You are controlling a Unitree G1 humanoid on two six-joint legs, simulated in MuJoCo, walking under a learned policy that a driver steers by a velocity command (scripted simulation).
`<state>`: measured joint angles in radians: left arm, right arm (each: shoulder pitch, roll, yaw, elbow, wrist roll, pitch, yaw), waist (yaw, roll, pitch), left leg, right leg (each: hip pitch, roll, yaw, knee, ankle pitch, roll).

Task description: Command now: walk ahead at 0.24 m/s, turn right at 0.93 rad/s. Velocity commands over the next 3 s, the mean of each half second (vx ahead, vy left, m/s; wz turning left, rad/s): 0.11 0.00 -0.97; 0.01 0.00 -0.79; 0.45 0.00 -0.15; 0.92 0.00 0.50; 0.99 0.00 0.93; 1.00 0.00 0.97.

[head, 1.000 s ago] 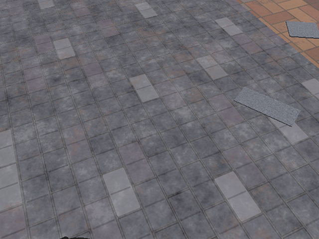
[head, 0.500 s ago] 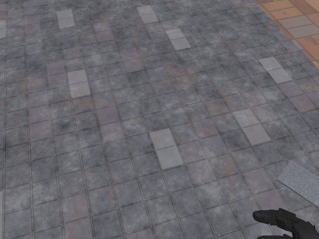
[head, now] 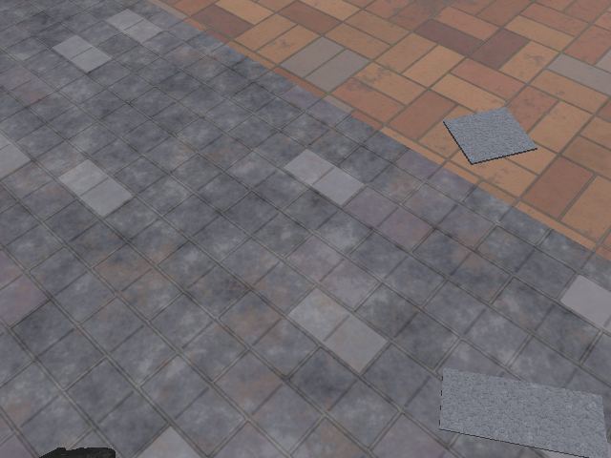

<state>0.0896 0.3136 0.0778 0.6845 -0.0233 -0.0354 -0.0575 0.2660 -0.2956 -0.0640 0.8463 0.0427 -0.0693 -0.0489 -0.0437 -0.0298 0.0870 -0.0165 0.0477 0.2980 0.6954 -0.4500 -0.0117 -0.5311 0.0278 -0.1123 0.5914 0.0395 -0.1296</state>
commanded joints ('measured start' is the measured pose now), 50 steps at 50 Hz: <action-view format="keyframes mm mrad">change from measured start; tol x32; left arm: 1 269 252 80 2 23 13 33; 50 71 124 21 -166 32 35 65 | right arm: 1 -68 5 13 -144 -63 -17 34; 50 -170 -124 -46 -185 -42 81 16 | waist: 1 77 -328 -127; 5 15 119 -260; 22 29 -144 -210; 25 97 297 -227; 50 52 -112 -183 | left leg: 1 -603 -123 -145 820 -283 -55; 21 -340 -126 -464 -184 228 -37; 25 -91 366 -910 -420 467 275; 42 -115 266 -292 -346 490 207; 44 -193 234 -238 -218 486 129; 46 -673 34 -117 275 -234 -55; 50 -677 34 -313 470 11 -42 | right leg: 1 637 -131 415 -5 772 -195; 4 609 -289 830 -283 8 -303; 11 284 -80 548 -203 300 -147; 22 243 6 710 -89 -204 -1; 24 -52 212 389 284 -712 97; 30 -158 -10 190 726 -384 206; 42 142 -65 53 113 -396 156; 46 639 -395 538 -153 405 -100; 50 396 -283 367 -232 88 -90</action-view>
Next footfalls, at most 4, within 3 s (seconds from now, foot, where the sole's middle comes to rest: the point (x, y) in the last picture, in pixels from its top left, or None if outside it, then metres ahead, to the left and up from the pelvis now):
0.46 left None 0.31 0.13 -0.75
0.90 right None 0.08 -0.04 -0.75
1.40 left None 0.30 0.06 -0.75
1.82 right None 0.33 -0.39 -0.75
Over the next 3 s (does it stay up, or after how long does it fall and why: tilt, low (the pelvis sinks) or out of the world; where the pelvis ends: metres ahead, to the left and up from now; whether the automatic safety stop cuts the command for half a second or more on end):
stays up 1.24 -0.60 0.02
